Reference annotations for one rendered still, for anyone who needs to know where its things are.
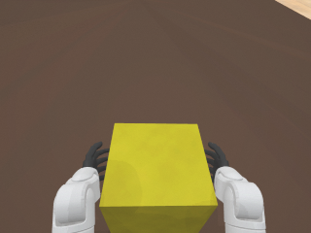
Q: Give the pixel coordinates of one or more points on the robot right hand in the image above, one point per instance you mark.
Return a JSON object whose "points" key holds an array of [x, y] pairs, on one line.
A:
{"points": [[219, 159]]}

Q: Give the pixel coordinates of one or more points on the right robot forearm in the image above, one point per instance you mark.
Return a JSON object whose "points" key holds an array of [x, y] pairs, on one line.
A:
{"points": [[243, 202]]}

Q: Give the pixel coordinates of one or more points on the left robot forearm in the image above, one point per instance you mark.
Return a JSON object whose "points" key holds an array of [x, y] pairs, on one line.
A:
{"points": [[74, 203]]}

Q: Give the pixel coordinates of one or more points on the carton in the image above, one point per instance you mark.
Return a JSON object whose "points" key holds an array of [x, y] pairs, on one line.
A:
{"points": [[157, 179]]}

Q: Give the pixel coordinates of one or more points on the robot left hand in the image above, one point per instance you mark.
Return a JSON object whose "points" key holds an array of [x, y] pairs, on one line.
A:
{"points": [[92, 161]]}

